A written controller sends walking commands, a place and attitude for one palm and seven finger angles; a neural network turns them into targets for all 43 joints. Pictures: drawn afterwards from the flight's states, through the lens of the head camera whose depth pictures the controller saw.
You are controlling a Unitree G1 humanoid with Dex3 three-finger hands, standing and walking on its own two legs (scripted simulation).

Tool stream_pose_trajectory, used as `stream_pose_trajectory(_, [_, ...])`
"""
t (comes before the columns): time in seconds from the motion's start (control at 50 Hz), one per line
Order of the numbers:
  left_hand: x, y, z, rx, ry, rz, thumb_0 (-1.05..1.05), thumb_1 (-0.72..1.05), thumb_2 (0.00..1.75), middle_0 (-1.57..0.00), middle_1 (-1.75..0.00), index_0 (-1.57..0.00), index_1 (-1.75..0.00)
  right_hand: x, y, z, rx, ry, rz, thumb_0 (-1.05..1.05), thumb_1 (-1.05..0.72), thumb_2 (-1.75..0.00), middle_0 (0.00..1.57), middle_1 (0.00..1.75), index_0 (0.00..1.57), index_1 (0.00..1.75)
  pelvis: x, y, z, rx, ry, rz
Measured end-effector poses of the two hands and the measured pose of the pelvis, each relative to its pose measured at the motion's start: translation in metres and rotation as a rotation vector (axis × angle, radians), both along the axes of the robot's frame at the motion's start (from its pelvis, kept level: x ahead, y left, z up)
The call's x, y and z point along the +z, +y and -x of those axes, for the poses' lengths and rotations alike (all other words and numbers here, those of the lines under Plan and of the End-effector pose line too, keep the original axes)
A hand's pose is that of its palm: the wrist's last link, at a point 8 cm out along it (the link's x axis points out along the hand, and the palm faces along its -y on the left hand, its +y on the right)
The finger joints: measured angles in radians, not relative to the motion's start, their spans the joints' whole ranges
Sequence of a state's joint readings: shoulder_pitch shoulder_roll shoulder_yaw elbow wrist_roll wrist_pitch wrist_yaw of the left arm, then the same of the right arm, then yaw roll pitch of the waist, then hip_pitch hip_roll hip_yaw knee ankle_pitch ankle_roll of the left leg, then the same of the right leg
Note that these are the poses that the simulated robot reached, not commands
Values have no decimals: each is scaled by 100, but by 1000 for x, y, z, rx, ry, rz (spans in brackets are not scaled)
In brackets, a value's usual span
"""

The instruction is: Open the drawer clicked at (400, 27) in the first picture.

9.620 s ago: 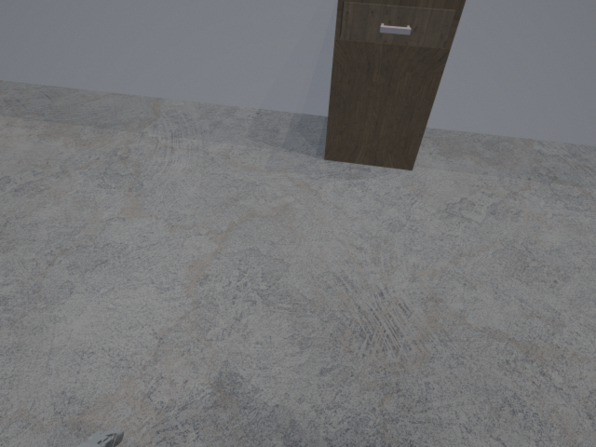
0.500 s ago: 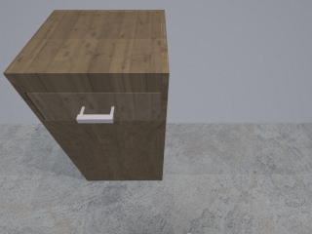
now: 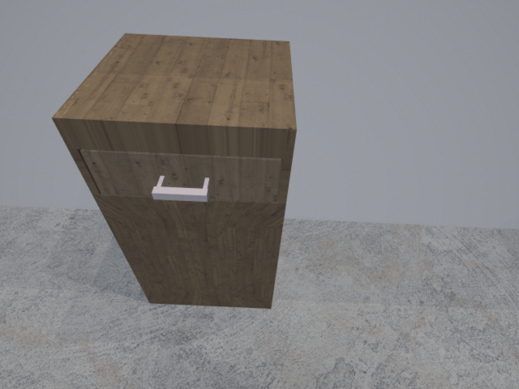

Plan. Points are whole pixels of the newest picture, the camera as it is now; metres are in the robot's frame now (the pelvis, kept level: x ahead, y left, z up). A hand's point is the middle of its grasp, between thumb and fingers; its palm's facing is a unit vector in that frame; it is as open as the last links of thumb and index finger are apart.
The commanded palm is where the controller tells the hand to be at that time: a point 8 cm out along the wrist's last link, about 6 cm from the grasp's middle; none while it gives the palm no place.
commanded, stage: come to a stop and stand still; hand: left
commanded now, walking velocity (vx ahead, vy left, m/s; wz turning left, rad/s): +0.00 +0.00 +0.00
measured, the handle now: (182, 187) +0.54 +0.20 -0.05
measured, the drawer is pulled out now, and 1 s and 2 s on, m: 0.00 0.00 0.00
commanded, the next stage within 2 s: look again from close up in 1.08 s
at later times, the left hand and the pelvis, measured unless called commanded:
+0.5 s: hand out of the picture -0.02 +0.09 -0.18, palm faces +0.05 -0.99 -0.11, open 7.4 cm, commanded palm none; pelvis +0.02 -0.04 +0.00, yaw +0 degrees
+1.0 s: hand out of the picture -0.01 +0.08 -0.17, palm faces +0.06 -0.98 -0.16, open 7.4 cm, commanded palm none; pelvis +0.03 -0.06 +0.00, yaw +0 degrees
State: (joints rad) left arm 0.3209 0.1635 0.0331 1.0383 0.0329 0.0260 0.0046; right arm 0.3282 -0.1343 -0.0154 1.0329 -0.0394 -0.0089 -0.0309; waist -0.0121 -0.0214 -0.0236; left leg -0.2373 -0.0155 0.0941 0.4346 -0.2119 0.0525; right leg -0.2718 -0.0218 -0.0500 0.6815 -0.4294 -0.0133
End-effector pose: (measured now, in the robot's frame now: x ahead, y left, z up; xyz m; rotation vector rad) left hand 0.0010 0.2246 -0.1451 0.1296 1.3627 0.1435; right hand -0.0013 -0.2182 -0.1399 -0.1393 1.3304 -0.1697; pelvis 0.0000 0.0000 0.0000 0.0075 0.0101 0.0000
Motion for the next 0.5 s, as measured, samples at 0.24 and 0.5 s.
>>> stream_pose_trajectory(0.24, [-5,-55,36,27,105,56,1,91,90,-20,-30,-20,-30,-11,-6,30,-16,136,-58,0,-91,-90,20,29,20,30,-2,-23,-8,2,-18,-4])
stream_pose_trajectory(0.5, [-5,-82,22,34,90,74,0,90,90,-20,-30,-20,-30,-12,-16,9,-7,120,-56,1,-92,-90,20,29,20,30,-1,-38,-18,-1,-19,-10])
